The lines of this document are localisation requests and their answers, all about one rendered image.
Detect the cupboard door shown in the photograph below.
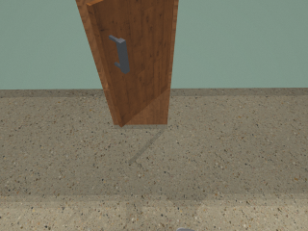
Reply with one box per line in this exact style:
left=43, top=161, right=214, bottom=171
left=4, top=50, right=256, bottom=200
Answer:
left=86, top=0, right=174, bottom=128

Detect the handle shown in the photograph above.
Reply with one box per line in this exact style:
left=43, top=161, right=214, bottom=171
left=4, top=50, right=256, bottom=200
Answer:
left=108, top=35, right=130, bottom=74

